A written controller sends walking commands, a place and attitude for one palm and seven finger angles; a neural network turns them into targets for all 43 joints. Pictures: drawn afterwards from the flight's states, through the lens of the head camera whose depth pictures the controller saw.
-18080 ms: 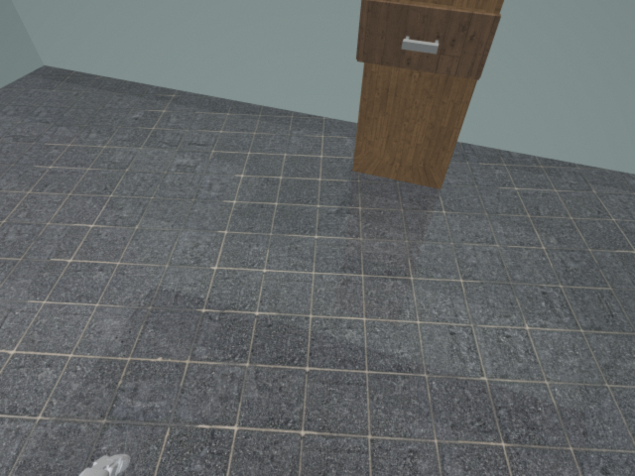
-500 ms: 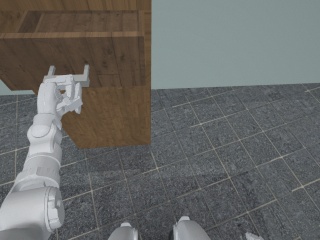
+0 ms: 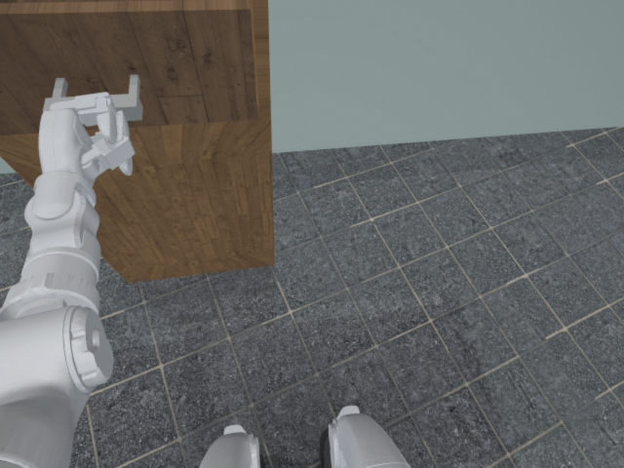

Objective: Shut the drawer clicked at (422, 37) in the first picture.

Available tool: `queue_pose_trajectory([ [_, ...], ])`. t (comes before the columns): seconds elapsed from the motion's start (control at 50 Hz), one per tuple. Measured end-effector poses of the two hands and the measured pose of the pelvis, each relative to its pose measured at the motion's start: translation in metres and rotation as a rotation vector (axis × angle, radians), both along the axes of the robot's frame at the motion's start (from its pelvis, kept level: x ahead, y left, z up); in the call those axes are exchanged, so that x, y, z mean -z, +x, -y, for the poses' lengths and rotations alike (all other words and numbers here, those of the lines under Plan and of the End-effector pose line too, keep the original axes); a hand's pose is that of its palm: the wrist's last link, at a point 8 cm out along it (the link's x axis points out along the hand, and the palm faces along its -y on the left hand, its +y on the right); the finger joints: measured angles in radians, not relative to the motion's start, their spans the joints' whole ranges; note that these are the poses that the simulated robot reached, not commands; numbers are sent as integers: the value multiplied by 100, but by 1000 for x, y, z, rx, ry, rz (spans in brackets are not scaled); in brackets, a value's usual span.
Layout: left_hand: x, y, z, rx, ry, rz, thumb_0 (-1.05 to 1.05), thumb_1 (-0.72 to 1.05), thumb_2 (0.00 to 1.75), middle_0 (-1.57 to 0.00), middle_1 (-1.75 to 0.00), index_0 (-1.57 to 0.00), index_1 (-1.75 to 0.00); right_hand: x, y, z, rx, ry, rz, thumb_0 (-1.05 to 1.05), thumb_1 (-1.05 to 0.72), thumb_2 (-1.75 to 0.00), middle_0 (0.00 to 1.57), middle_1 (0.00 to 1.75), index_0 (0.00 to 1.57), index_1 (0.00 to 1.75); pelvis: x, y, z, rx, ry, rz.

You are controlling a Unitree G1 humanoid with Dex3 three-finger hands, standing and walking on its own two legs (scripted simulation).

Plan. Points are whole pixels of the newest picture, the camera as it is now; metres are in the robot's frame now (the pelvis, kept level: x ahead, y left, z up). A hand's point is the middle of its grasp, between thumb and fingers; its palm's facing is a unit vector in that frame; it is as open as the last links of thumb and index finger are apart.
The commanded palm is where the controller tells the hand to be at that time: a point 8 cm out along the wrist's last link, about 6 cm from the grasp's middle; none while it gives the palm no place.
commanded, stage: push the drawer shut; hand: left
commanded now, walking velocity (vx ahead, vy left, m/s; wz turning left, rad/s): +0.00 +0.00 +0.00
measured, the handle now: (96, 96) +0.58 +0.23 +0.08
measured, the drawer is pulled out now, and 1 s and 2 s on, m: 0.04 0.00 0.00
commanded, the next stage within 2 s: pull the fist back off the drawer in 0.82 s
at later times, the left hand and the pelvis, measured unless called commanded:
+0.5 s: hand (123, 116) +0.55 +0.19 +0.08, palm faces +0.07 -1.00 -0.03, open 3.0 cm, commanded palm +0.54 +0.23 +0.08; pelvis +0.00 +0.00 +0.00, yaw +0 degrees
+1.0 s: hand (114, 111) +0.55 +0.20 +0.08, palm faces +0.07 -1.00 -0.05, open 3.3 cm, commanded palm +0.58 +0.23 +0.08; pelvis -0.03 +0.00 -0.02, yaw +1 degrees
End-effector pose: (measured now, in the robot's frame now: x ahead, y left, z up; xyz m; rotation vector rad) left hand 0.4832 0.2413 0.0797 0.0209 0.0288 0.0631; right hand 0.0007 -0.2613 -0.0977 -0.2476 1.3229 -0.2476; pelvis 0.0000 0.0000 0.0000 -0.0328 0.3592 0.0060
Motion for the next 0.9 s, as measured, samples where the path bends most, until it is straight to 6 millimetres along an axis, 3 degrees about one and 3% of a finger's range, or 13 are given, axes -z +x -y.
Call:
queue_pose_trajectory([
  [0.38,-2,38,0,-9,2,-9,0,77,88,-140,-160,-140,-160,-5,-20,-3,26,-12,-105,1,-90,-90,21,30,20,30,2,6,-1,-4,-15,-45],
  [0.66,-3,42,-10,-21,12,-29,-2,62,89,-140,-160,-140,-160,-4,-39,-2,6,-27,-148,1,-90,-90,21,30,20,30,9,-6,1,-31,-32,-67],
  [0.9,-7,45,-15,-10,23,-35,2,57,90,-140,-160,-140,-160,-3,-68,-4,6,-49,-160,1,-90,-90,21,30,20,30,17,-23,1,-37,-46,-89],
])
